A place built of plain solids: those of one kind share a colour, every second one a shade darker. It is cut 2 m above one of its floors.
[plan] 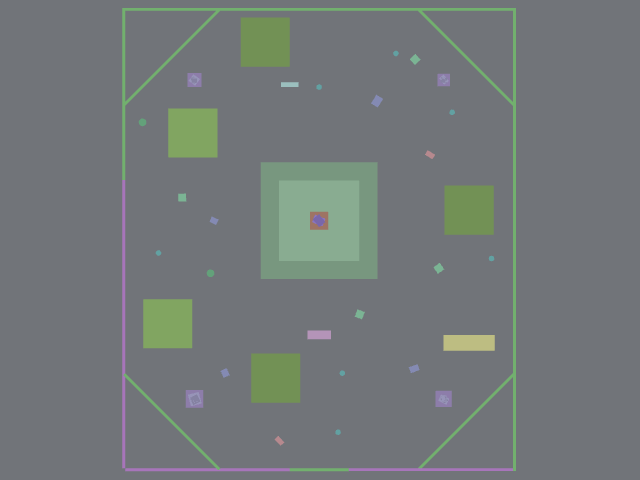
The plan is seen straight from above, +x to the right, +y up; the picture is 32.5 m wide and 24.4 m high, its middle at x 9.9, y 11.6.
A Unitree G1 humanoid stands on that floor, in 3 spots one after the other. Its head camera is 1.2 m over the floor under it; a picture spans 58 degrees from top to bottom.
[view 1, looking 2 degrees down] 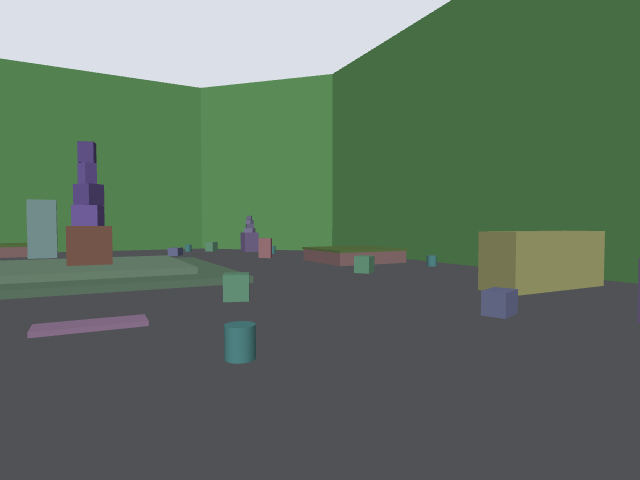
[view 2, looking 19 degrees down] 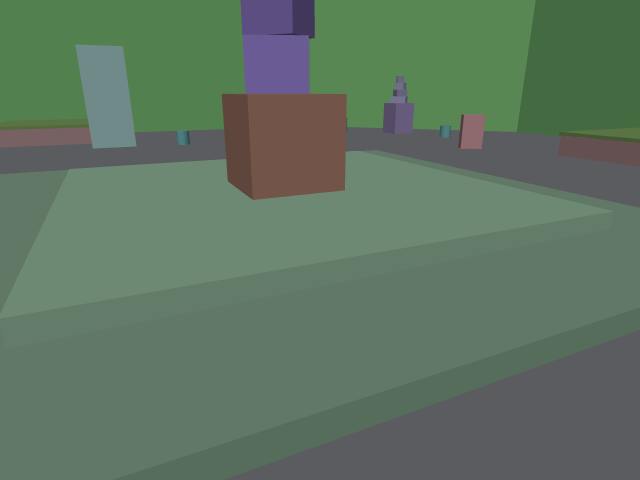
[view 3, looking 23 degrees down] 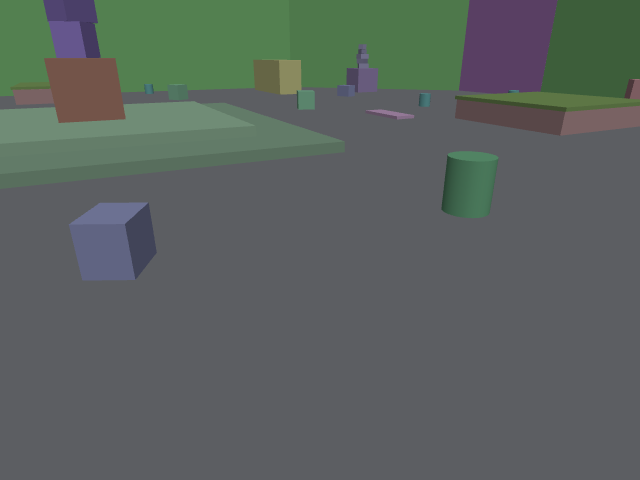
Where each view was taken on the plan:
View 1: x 9.86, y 1.10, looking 62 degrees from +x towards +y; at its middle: wall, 20.10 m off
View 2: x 8.36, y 8.50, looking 65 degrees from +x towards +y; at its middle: base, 2.79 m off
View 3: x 1.80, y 12.58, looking -27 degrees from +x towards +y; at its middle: ground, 3.07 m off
